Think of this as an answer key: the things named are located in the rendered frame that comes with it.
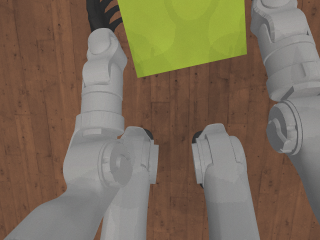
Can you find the carton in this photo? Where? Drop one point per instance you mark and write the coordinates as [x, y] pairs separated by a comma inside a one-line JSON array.
[[166, 35]]

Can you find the right robot shin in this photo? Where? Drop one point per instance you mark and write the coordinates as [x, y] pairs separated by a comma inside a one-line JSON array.
[[235, 142]]

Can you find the right robot upper arm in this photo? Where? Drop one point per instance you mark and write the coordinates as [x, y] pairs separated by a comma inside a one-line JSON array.
[[294, 129]]

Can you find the left robot hand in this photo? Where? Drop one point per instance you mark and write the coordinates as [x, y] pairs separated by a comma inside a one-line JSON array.
[[98, 18]]

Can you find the left robot upper arm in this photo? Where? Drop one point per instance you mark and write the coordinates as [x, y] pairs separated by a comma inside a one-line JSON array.
[[94, 172]]

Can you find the left robot foot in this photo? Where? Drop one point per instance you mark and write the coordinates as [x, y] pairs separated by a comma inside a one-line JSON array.
[[149, 134]]

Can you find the left robot forearm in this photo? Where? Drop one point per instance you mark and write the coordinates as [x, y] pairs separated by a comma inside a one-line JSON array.
[[101, 117]]

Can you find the right robot forearm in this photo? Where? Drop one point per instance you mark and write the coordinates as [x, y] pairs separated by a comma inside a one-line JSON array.
[[287, 48]]

